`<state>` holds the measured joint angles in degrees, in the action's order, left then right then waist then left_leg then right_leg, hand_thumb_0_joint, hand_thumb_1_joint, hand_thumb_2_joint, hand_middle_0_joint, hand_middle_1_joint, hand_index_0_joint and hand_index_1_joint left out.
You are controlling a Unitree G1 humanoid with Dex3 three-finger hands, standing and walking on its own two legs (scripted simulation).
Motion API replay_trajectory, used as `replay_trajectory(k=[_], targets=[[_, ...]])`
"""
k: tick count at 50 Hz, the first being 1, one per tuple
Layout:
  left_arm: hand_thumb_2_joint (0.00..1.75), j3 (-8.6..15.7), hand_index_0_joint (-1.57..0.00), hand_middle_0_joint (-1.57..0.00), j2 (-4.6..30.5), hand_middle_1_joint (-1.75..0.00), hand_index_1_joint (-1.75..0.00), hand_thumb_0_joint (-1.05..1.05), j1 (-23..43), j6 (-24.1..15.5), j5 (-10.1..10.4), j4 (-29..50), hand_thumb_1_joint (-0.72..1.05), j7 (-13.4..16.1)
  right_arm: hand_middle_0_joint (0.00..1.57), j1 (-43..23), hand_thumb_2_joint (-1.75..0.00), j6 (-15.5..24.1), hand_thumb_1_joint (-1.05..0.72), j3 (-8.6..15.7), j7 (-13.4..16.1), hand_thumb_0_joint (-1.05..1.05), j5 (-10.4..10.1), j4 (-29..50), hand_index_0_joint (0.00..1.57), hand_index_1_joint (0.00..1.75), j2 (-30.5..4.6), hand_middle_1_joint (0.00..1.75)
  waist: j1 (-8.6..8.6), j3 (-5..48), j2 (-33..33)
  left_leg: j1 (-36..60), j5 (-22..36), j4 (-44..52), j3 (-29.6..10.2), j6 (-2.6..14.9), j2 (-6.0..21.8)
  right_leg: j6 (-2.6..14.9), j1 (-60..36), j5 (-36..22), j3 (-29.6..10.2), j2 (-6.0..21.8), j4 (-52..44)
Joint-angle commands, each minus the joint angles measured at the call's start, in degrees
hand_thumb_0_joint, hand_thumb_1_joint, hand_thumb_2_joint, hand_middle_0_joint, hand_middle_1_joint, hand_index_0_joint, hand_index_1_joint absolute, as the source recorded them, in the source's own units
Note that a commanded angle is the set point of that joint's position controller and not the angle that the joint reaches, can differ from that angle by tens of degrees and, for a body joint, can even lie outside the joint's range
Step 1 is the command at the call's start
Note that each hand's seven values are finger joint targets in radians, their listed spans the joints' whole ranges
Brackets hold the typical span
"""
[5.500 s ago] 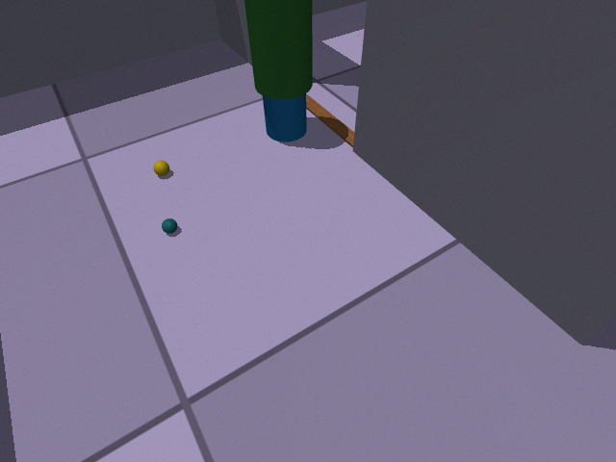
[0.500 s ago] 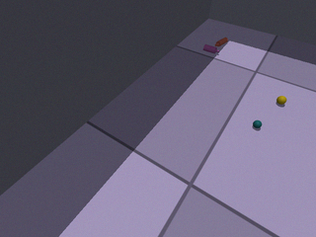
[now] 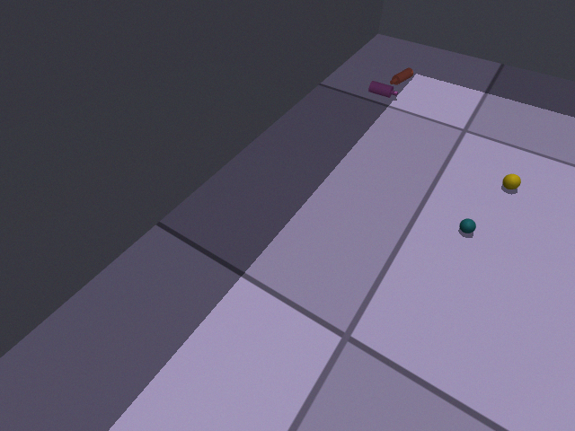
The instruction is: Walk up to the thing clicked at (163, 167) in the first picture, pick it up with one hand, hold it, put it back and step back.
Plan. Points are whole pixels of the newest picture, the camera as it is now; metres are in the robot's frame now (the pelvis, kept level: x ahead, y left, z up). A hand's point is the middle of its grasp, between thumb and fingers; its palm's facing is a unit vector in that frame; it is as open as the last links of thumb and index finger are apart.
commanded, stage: stand
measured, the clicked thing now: (511, 181) +1.36 -1.01 -0.74
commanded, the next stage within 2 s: walk up in 0.48 s
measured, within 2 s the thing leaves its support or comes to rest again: neither
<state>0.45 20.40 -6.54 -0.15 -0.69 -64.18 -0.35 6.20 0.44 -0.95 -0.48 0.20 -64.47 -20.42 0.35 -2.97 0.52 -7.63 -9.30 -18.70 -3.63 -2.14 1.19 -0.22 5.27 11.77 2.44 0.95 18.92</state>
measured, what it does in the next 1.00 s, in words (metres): steps on the spot, turning right: right foot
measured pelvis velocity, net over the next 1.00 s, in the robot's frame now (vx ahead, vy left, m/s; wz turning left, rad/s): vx -0.02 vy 0.03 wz -0.31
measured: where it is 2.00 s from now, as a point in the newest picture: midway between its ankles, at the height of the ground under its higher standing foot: outside the picture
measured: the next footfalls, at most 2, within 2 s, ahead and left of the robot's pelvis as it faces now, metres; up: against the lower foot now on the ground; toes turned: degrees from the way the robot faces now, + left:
right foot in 1.00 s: +0.00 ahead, -0.10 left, +0.00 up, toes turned -20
left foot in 1.32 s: +0.09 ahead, +0.12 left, +0.00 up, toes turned -30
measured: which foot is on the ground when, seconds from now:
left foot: down 0.00-1.00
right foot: down 0.00-0.68, up 0.70-0.98, down 1.00-1.00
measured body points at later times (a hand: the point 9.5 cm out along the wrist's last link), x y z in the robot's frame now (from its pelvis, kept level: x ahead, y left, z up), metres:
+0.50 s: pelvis +0.00 +0.00 +0.00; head +0.01 +0.00 +0.45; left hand +0.08 +0.31 -0.13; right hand +0.08 -0.30 -0.14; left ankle +0.01 +0.14 -0.75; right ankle -0.02 -0.12 -0.75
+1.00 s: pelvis -0.02 +0.03 -0.02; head +0.03 +0.01 +0.42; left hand +0.16 +0.31 -0.14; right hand -0.05 -0.31 -0.14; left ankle +0.01 +0.14 -0.75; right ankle -0.04 -0.09 -0.75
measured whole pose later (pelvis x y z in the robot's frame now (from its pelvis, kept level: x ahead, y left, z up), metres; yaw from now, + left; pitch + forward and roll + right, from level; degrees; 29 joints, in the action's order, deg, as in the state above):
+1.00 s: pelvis -0.02 +0.03 -0.02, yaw -18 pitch -2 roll -1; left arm 3.7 23.4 -12.1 1.6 -1.5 -49.4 -1.2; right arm 11.9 -1.3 4.4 -1.6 1.3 -47.9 -23.2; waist -1.6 -8.8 0.8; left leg -13.8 -20.9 -37.5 8.3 -0.4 6.1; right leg 1.7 15.6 20.1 2.0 0.0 35.7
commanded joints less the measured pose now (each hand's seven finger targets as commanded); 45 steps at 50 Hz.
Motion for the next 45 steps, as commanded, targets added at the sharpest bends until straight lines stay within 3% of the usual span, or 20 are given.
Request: replay_trajectory(k=[1,23,24,26,28,30,31,32,33,34,35,36,37,38,39,42,43,45], targets=[[0.90,2.3,-0.20,-0.20,12.6,-0.30,-0.30,0.00,1.8,-1.5,0.3,3.2,0.90,0.6,0.20,-1.8,-0.90,1.1,-0.90,2.5,1.0,0.00,0.2,3.2,0.20,0.30,-12.0,0.30,-0.12,4.0,-0.4,0.9,9.3,1.7,-3.3,2.70,5.5,1.14,-0.7,-7.2,-5.3,6.7,-3.7],[0.90,2.2,-0.20,-0.20,12.4,-0.30,-0.30,0.00,1.6,-1.4,0.3,3.6,0.90,0.7,0.20,-1.6,-0.90,1.0,-0.90,2.6,1.1,0.00,0.3,3.5,0.20,0.30,-12.0,0.30,-0.11,4.8,-0.7,1.7,10.3,1.4,-2.8,2.71,5.6,1.33,-0.7,-9.0,-5.4,6.8,-3.3],[0.90,4.2,-0.20,-0.20,15.4,-0.30,-0.30,0.00,-0.2,-0.8,0.4,5.9,0.90,0.7,0.20,-4.7,-0.90,0.7,-0.90,6.0,0.9,0.00,0.2,6.2,0.20,0.30,-16.2,0.30,-0.68,2.5,-1.2,4.1,4.0,-6.8,3.3,3.16,3.2,2.88,7.2,-16.4,-11.9,7.7,-0.8],[0.90,5.1,-0.20,-0.20,17.1,-0.30,-0.30,0.00,0.3,-0.9,0.2,7.8,0.90,1.0,0.20,-2.1,-0.90,0.2,-0.90,6.0,0.9,0.00,-0.3,7.3,0.20,0.30,-14.0,0.30,-1.08,3.9,-5.9,-0.9,0.9,-10.8,3.5,3.33,2.0,5.65,5.4,-19.6,-15.0,10.0,1.1],[0.90,5.9,-0.20,-0.20,17.7,-0.30,-0.30,0.00,-1.0,-0.8,-0.1,9.9,0.90,1.2,0.20,-2.4,-0.90,-0.3,-0.90,6.4,0.5,0.00,-0.3,9.1,0.20,0.30,-12.6,0.30,-0.23,3.9,-10.3,-4.8,-5.4,-15.6,3.9,3.31,-0.2,9.23,5.0,-20.4,-19.8,12.5,1.6],[0.90,6.0,-0.20,-0.20,17.4,-0.30,-0.30,0.00,-0.5,-0.5,-0.7,12.4,0.90,1.1,0.20,-1.1,-0.90,-0.6,-0.90,6.8,0.2,0.00,0.0,10.6,0.20,0.30,-11.5,0.30,-0.81,3.8,-13.2,-5.2,-18.4,-19.6,2.8,3.76,-1.5,11.60,8.3,-23.1,-22.5,14.1,3.7],[0.90,5.8,-0.20,-0.20,16.9,-0.30,-0.30,0.00,0.2,-0.3,-0.8,13.4,0.90,1.0,0.20,0.6,-0.90,-0.5,-0.90,7.0,0.1,0.00,0.0,10.8,0.20,0.30,-11.3,0.30,-1.95,3.9,-13.1,-4.0,-17.6,-16.4,2.4,4.21,-1.2,10.92,9.8,-21.9,-21.9,13.1,5.4],[0.90,5.3,-0.20,-0.20,15.5,-0.30,-0.30,0.00,1.5,0.0,-0.4,14.4,0.90,1.0,0.20,3.2,-0.90,-0.3,-0.90,7.5,0.1,0.00,0.4,10.5,0.20,0.30,-11.5,0.30,-3.60,4.1,-10.7,-0.2,-9.0,-9.4,2.0,4.54,0.1,8.41,12.3,-20.1,-18.9,9.9,9.2],[0.90,4.6,-0.20,-0.20,12.6,-0.30,-0.30,0.00,2.0,0.2,0.0,15.8,0.90,1.1,0.20,3.9,-0.90,0.0,-0.90,8.7,0.3,0.00,1.0,10.8,0.20,0.30,-14.9,0.30,-3.99,4.8,-1.3,3.0,0.4,-3.1,-5.2,6.34,6.8,4.35,16.4,-13.1,-13.5,3.4,17.2],[0.90,3.9,-0.20,-0.20,10.1,-0.30,-0.30,0.00,0.3,0.5,0.3,16.2,0.90,1.3,0.20,2.5,-0.90,0.2,-0.90,9.7,0.5,0.00,1.3,12.2,0.20,0.30,-18.0,0.30,-3.62,5.1,8.9,7.2,5.2,1.5,-13.9,10.49,16.7,1.77,23.2,2.9,-6.1,-4.5,26.6],[0.90,4.6,-0.20,-0.20,12.1,-0.30,-0.30,0.00,-2.3,1.1,-0.5,16.2,0.90,1.9,0.20,1.8,-0.90,0.4,-0.90,10.4,0.4,0.00,1.4,14.2,0.20,0.30,-18.8,0.30,-3.22,5.7,10.3,3.0,10.8,1.9,-16.9,16.80,24.5,0.94,22.1,21.0,-6.1,-2.7,36.5],[0.90,4.8,-0.20,-0.20,13.1,-0.30,-0.30,0.00,-3.9,1.3,-0.5,15.9,0.90,1.9,0.20,1.7,-0.90,0.4,-0.90,10.6,0.2,0.00,1.5,15.0,0.20,0.30,-18.5,0.30,-2.27,3.7,8.5,-1.6,11.3,2.5,-17.4,18.60,25.4,1.07,21.0,21.9,-7.7,-1.6,42.1],[0.90,5.3,-0.20,-0.20,13.4,-0.30,-0.30,0.00,-5.5,1.5,-0.1,15.6,0.90,1.5,0.20,0.0,-0.90,0.5,-0.90,10.1,0.3,0.00,1.7,16.4,0.20,0.30,-16.9,0.30,-1.08,1.6,6.5,-2.6,11.0,2.0,-13.0,17.16,22.5,1.41,20.5,20.3,-8.7,-0.9,43.4],[0.90,5.4,-0.20,-0.20,12.8,-0.30,-0.30,0.00,-6.4,1.4,0.4,15.4,0.90,0.9,0.20,-1.3,-0.90,0.8,-0.90,9.6,0.5,0.00,1.9,17.2,0.20,0.30,-15.4,0.30,-0.21,0.7,5.8,-0.2,11.2,0.0,-7.9,14.54,18.3,1.61,21.9,17.9,-9.4,-0.3,41.7],[0.90,5.3,-0.20,-0.20,12.2,-0.30,-0.30,0.00,-7.3,1.3,0.7,15.5,0.90,0.2,0.20,-1.4,-0.90,1.0,-0.90,9.5,0.6,0.00,2.1,17.6,0.20,0.30,-15.5,0.30,-0.13,0.5,8.2,1.1,11.2,-1.0,-4.4,13.16,16.2,1.45,22.5,15.6,-8.1,0.1,38.1],[0.90,5.4,-0.20,-0.20,11.5,-0.30,-0.30,0.00,-5.4,0.9,-0.1,17.7,0.90,-1.0,0.20,3.1,-0.90,0.9,-0.90,9.6,0.3,0.00,2.2,18.5,0.20,0.30,-16.4,0.30,-2.89,2.2,10.7,6.4,17.7,-4.1,-0.8,12.95,14.7,0.35,21.3,14.1,-3.1,0.0,28.7],[0.90,5.4,-0.20,-0.20,11.4,-0.30,-0.30,0.00,-4.9,0.9,-0.3,18.5,0.90,-1.0,0.20,4.6,-0.90,0.7,-0.90,9.8,0.3,0.00,2.1,19.0,0.20,0.30,-16.8,0.30,-3.34,2.8,10.8,6.6,20.9,-5.5,0.0,12.83,15.1,0.31,19.5,13.6,-1.6,-0.3,26.4],[0.90,5.5,-0.20,-0.20,11.5,-0.30,-0.30,0.00,-6.4,0.6,-0.5,18.7,0.90,-0.8,0.20,4.5,-0.90,0.0,-0.90,9.8,0.1,0.00,1.7,20.2,0.20,0.30,-17.0,0.30,-2.81,4.1,10.5,4.4,21.4,-8.9,1.6,12.46,15.0,0.64,14.3,12.2,0.7,-1.5,21.5]])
